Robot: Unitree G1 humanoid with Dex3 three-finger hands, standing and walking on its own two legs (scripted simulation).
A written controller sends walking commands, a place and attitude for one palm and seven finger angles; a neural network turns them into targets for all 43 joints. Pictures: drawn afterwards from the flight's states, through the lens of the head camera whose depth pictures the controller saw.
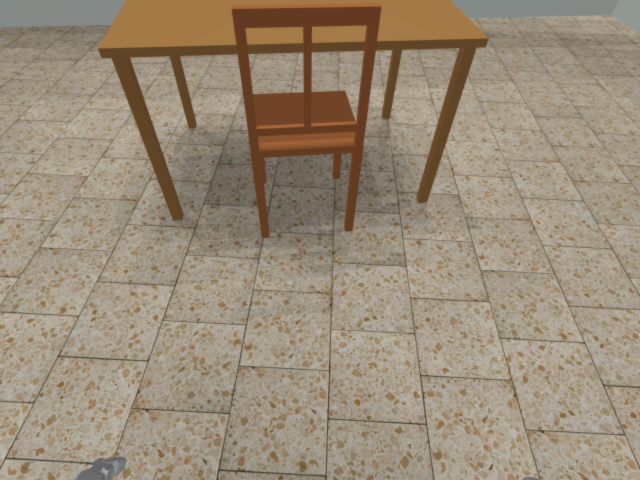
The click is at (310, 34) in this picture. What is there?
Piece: chair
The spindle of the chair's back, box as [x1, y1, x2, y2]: [303, 27, 311, 125]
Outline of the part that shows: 303,27 304,125 310,125 311,27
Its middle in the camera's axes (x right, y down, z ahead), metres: -0.04 -0.47 +1.15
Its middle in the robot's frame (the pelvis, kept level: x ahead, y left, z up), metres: +1.18 +0.09 -0.08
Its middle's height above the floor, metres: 0.68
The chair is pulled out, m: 0.00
